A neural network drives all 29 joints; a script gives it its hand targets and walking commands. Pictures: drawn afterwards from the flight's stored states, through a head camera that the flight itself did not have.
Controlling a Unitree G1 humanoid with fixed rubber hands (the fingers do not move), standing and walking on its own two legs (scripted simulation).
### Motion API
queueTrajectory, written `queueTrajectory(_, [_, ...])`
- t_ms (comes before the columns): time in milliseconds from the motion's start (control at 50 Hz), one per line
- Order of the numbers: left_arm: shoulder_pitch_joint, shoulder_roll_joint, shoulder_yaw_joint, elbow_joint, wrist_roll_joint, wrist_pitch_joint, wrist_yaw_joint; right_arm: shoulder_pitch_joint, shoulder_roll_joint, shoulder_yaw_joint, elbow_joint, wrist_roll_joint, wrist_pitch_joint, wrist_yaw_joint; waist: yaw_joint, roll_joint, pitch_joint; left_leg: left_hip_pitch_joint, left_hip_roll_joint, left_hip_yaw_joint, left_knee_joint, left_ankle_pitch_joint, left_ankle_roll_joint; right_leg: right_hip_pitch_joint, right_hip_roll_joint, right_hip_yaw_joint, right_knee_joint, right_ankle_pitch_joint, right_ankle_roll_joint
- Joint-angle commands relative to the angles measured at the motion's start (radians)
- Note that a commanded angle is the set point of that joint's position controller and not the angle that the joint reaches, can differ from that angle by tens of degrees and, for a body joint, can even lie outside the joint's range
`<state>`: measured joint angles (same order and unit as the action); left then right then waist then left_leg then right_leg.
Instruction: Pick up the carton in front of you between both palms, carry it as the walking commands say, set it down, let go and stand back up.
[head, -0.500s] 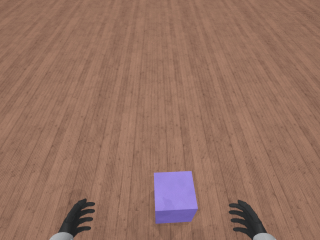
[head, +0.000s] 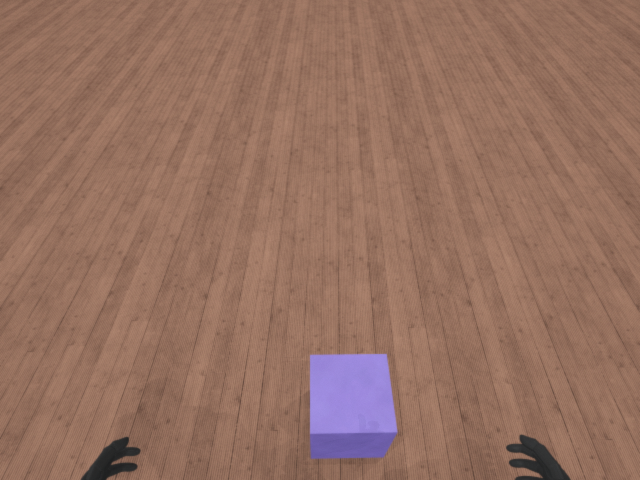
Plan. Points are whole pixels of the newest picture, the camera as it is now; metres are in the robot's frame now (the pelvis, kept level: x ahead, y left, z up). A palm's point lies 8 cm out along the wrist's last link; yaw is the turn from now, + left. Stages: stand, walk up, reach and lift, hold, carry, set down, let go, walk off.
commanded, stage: stand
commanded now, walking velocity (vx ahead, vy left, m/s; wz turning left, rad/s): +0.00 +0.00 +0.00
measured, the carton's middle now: (347, 407) +0.43 -0.08 -0.64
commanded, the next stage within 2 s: none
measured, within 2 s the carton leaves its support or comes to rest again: neither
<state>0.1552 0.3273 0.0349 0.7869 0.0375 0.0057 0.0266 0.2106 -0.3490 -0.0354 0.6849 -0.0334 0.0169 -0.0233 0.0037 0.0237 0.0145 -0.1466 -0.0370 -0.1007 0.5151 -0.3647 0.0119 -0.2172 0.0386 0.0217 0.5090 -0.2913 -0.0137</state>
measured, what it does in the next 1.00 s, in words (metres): stands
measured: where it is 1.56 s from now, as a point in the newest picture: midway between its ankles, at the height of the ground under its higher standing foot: outside the picture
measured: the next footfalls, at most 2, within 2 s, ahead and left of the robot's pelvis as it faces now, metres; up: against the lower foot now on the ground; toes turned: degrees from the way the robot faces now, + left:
none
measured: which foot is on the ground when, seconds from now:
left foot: down 0.00-1.00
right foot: down 0.00-1.00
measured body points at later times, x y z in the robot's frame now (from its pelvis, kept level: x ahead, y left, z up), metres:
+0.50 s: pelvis -0.01 +0.00 +0.01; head -0.01 +0.00 +0.46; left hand +0.11 +0.30 -0.10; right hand +0.11 -0.30 -0.10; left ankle -0.06 +0.12 -0.73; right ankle -0.01 -0.11 -0.73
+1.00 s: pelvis -0.03 +0.00 +0.01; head -0.03 -0.01 +0.46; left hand +0.08 +0.31 -0.10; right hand +0.07 -0.31 -0.11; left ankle -0.06 +0.12 -0.73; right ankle -0.01 -0.11 -0.73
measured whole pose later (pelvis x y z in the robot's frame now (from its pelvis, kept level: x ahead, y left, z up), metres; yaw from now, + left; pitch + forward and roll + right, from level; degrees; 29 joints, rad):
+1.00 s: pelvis -0.03 +0.00 +0.01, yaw +0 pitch -3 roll +0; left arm 0.10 0.37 0.01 1.04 0.02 -0.01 0.01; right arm 0.16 -0.38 0.00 0.96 -0.02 -0.01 -0.02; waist 0.01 0.01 0.03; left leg -0.07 -0.04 -0.10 0.37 -0.25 0.01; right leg -0.15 0.03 0.03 0.38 -0.19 -0.01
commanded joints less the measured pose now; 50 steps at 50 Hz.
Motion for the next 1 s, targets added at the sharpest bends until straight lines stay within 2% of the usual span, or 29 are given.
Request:
queueTrajectory(0, [-0.031, 0.153, 0.033, -0.038, -0.002, -0.016, 0.005, -0.014, -0.146, -0.032, -0.045, 0.002, -0.016, -0.006, 0.0, -0.017, -0.077, -0.039, 0.091, -0.045, -0.055, 0.405, -0.011, 0.114, -0.107, 0.078, -0.042, 0.376, -0.009])
queueTrajectory(200, [-0.054, 0.164, 0.026, 0.031, -0.005, -0.019, 0.002, -0.033, -0.16, -0.018, 0.026, 0.006, -0.021, -0.008, 0.001, -0.015, -0.061, -0.022, 0.098, -0.056, -0.095, 0.403, -0.008, 0.134, -0.115, 0.083, -0.069, 0.369, -0.008])
queueTrajectory(540, [-0.082, 0.187, 0.013, 0.136, -0.01, -0.021, -0.004, -0.063, -0.182, -0.004, 0.144, 0.009, -0.028, -0.004, 0.004, -0.019, -0.018, -0.02, 0.11, -0.076, -0.174, 0.294, -0.001, 0.138, -0.128, 0.107, -0.137, 0.263, -0.005])
queueTrajectory(980, [-0.094, 0.209, -0.002, 0.214, -0.018, -0.025, -0.01, -0.077, -0.199, 0.004, 0.24, 0.015, -0.034, 0.0, 0.004, -0.021, -0.008, -0.01, 0.119, -0.084, -0.212, 0.254, 0.003, 0.13, -0.139, 0.125, -0.178, 0.221, -0.011])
